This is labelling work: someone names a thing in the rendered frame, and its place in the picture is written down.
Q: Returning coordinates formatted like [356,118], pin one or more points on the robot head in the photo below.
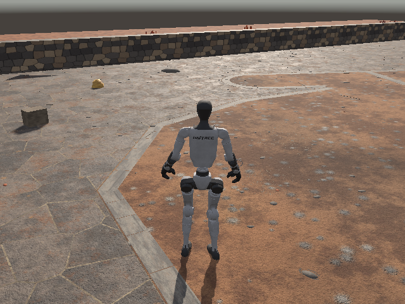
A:
[204,108]

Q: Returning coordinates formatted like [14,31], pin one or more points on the left robot forearm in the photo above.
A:
[169,163]

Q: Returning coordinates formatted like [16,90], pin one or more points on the left robot hand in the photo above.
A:
[163,172]

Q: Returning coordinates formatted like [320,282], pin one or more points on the right robot forearm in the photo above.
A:
[233,165]

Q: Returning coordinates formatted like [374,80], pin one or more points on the right robot hand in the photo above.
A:
[238,176]

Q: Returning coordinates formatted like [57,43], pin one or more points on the robot right upper arm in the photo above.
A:
[226,142]

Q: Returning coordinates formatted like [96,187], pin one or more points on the left robot thigh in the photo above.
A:
[187,188]

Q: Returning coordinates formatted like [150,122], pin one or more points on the robot left upper arm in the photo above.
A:
[179,142]

